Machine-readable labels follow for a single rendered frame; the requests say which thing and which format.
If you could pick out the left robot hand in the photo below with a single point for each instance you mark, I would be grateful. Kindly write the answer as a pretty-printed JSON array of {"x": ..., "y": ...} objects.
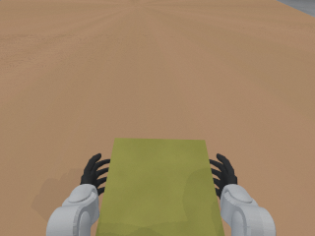
[{"x": 91, "y": 172}]

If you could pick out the robot right forearm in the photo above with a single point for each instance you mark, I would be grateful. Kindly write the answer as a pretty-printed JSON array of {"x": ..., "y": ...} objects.
[{"x": 243, "y": 214}]

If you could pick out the right robot hand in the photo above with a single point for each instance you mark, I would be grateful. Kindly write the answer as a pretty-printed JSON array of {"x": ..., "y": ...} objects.
[{"x": 226, "y": 173}]

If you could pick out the carton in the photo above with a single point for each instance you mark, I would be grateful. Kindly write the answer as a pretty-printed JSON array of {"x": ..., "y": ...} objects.
[{"x": 159, "y": 187}]

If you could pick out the robot left forearm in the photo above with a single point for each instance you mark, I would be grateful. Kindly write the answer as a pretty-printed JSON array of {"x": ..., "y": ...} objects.
[{"x": 77, "y": 214}]

